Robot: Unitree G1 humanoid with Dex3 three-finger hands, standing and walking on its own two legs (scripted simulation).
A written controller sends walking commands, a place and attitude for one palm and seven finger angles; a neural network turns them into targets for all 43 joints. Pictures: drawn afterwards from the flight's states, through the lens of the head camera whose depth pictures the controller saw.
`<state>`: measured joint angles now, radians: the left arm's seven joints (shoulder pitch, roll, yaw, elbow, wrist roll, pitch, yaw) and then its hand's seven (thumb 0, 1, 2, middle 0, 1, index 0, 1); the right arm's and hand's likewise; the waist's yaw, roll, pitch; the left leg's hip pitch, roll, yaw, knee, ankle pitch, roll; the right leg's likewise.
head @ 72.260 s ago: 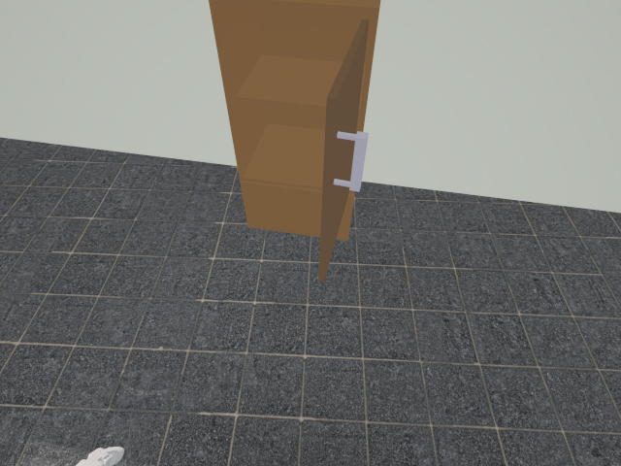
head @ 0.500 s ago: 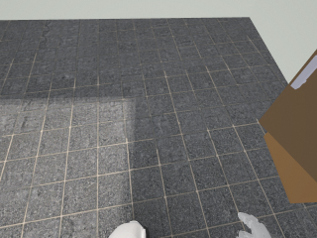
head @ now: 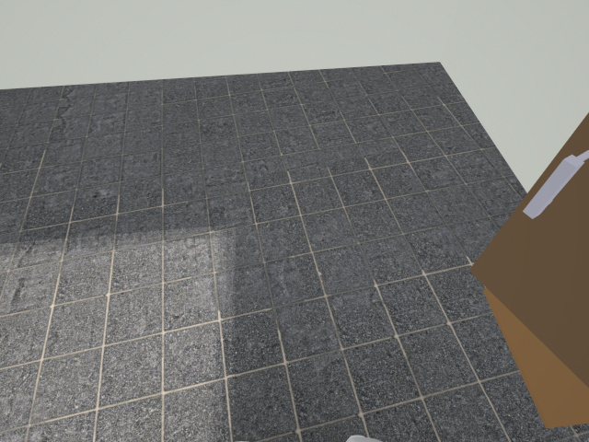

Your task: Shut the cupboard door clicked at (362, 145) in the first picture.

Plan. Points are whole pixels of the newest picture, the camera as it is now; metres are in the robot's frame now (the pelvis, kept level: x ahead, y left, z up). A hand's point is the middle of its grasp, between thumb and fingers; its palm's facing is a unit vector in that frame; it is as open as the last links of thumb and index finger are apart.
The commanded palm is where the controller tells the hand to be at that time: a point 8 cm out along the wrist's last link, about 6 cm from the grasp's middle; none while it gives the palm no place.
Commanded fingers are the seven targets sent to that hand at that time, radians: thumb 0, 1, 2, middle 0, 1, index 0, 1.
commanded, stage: turn to face it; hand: left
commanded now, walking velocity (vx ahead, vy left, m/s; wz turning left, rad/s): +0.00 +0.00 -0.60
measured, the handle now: (557, 184) +0.58 -0.48 -0.04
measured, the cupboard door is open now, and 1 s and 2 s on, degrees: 25 25 25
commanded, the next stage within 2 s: take the last steps up to it in 1.50 s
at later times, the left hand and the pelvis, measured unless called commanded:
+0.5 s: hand (202, 387) +0.22 +0.17 -0.15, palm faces -0.29 -0.92 -0.27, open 7.4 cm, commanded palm none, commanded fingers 0.00 0.90 0.90 -0.20 -0.30 -0.20 -0.30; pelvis +0.05 +0.00 -0.01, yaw -18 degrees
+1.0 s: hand (226, 353) +0.27 +0.14 -0.15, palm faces -0.52 -0.83 -0.21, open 7.4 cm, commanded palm none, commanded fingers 0.00 0.90 0.90 -0.20 -0.30 -0.20 -0.30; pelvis +0.07 +0.01 +0.01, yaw -35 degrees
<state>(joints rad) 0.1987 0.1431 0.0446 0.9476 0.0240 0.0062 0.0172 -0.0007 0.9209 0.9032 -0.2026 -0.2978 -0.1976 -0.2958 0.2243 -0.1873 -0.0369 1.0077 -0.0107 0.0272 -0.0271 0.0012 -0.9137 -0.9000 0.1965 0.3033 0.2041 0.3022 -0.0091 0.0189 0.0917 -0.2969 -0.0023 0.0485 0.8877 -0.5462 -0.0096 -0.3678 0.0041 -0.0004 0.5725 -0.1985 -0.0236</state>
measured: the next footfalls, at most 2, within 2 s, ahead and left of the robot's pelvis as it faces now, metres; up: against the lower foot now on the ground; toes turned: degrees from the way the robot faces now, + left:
left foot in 0.18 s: +0.07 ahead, +0.13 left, +0.00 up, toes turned -4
right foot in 0.48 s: +0.06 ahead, -0.13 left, +0.00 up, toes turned -22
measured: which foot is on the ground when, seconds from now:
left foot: up 0.00-0.16, down 0.18-0.48, up 0.50-0.80, down 0.82-1.00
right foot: down 0.00-0.18, up 0.20-0.46, down 0.48-0.82, up 0.84-1.00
